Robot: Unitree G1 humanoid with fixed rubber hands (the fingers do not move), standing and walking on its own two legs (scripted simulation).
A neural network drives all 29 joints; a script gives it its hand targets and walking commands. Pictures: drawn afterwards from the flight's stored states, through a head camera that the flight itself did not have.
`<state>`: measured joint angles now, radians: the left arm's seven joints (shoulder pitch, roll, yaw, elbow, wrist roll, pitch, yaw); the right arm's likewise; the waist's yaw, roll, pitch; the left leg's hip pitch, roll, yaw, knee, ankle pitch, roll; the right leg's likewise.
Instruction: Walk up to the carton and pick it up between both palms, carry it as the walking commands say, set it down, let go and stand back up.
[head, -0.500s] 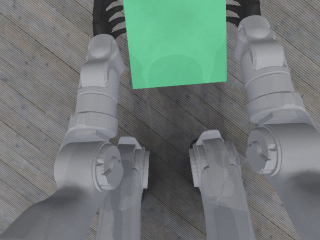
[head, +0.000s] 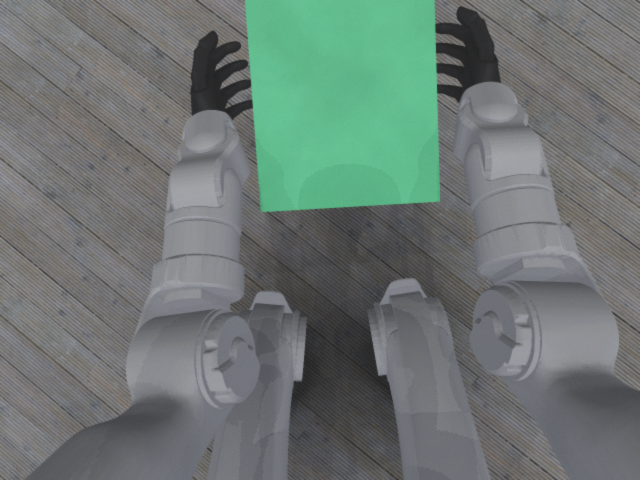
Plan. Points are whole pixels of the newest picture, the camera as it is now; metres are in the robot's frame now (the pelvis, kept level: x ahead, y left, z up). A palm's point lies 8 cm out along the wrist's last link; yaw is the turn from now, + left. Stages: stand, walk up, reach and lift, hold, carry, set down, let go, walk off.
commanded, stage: reach and lift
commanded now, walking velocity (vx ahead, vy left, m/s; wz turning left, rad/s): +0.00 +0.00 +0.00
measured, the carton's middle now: (340, 93) +0.55 -0.05 -0.17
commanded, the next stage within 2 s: none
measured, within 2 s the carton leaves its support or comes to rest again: neither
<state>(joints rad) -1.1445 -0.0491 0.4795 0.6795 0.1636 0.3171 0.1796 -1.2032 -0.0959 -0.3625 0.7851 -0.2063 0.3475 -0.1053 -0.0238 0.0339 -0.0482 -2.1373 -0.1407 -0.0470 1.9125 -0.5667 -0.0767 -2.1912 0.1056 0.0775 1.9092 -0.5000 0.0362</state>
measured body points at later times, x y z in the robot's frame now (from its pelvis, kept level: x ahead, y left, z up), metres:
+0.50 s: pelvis +0.01 +0.00 +0.05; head +0.26 -0.03 +0.42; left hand +0.51 +0.10 -0.02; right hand +0.50 -0.18 -0.03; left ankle +0.10 +0.13 -0.41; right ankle +0.11 -0.12 -0.41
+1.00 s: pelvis +0.02 +0.00 +0.11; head +0.23 -0.02 +0.51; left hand +0.49 +0.11 +0.06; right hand +0.48 -0.17 +0.05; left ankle +0.10 +0.13 -0.41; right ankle +0.11 -0.12 -0.41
